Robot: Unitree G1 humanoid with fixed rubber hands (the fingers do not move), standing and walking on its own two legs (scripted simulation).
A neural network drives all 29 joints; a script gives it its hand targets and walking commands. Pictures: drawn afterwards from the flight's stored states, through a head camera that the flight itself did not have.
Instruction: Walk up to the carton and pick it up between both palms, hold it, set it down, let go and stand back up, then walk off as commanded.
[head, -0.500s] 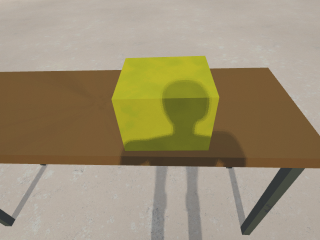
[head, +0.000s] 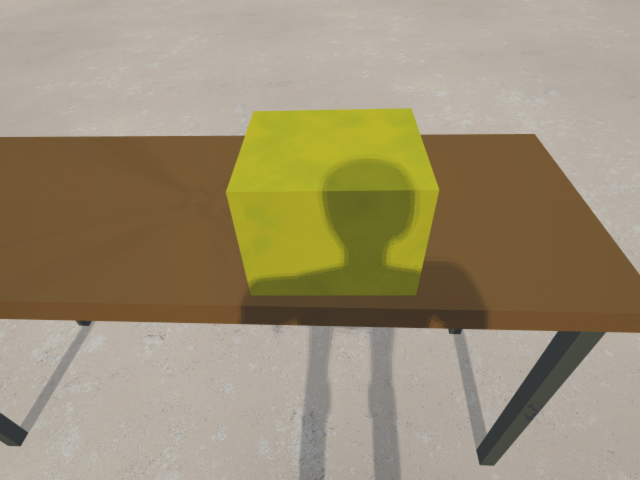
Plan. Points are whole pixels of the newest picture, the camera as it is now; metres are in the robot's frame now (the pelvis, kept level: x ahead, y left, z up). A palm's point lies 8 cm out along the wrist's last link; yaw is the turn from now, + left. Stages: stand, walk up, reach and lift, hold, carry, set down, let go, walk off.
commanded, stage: stand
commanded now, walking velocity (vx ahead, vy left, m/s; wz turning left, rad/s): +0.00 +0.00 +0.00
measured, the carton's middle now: (332, 200) +0.51 +0.00 +0.10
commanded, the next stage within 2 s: walk off in 0.78 s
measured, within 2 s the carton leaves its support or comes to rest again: neither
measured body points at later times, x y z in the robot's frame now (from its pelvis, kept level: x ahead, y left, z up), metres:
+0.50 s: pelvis -0.01 +0.00 +0.00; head -0.03 +0.00 +0.45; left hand +0.06 +0.28 -0.13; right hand +0.07 -0.27 -0.14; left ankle +0.04 +0.10 -0.74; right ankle +0.02 -0.11 -0.74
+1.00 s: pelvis -0.01 +0.00 +0.00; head -0.02 +0.00 +0.45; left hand +0.05 +0.28 -0.13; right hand +0.06 -0.27 -0.14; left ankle +0.04 +0.10 -0.74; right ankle +0.02 -0.11 -0.74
